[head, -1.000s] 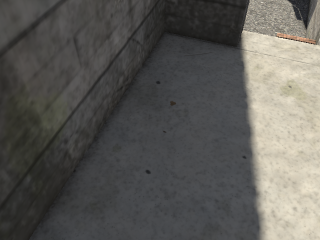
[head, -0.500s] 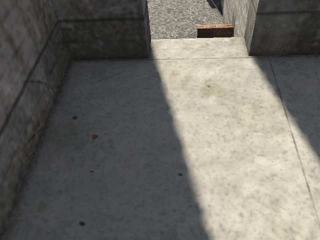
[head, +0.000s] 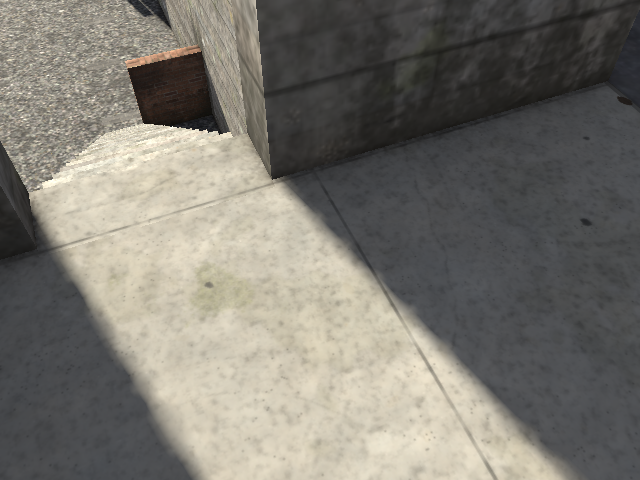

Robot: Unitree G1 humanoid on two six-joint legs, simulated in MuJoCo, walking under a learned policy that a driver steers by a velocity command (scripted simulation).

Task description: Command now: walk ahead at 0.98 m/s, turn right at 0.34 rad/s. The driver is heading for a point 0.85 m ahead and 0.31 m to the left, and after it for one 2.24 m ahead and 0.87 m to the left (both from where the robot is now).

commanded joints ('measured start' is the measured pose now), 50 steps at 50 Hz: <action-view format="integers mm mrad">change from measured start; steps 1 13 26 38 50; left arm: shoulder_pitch -27 -230 76 40 -140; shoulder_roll -24 69 -15 173 -127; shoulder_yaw -29 -38 -9 40 -103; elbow -105 -196 26 17 -270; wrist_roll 17 14 -24 3 -4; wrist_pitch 8 -19 -68 -2 -2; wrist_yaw -21 -8 20 46 10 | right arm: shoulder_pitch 101 260 -68 281 210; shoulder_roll -11 -190 36 -194 -75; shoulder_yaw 12 -2 26 -41 1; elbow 14 81 -113 -10 -68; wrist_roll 16 44 22 35 -38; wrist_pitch -42 -40 71 58 -40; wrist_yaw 10 0 55 31 40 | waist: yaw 25 73 -6 -282 56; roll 89 135 -33 27 155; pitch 12 -47 45 -176 -250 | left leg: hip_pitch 157 335 -446 448 -73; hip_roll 286 245 204 -26 -80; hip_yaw -441 -124 -92 -15 -300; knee -366 -186 694 121 -166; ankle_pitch -186 1010 126 -51 726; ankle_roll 142 96 49 249 165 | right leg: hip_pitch -273 153 297 182 148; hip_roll -97 8 -289 -192 -52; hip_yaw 90 -145 -130 -328 -32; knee -48 -720 -1146 10 -494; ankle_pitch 8 184 268 679 106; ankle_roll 10 17 56 89 244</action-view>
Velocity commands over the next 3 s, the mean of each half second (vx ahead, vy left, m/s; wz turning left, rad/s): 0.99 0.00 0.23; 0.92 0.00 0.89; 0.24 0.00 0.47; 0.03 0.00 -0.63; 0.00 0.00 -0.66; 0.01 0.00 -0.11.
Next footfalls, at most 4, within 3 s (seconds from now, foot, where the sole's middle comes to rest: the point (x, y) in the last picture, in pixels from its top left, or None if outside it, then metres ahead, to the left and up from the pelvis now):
0.30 right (398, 473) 0.48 -0.13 -0.77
0.76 left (279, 313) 0.87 0.12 -0.77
1.12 right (264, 203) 1.23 0.17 -0.77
1.40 left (201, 258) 1.04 0.32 -0.77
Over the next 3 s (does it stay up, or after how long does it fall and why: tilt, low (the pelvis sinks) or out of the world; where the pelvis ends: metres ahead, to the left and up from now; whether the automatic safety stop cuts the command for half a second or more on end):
stays up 0.93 0.35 0.00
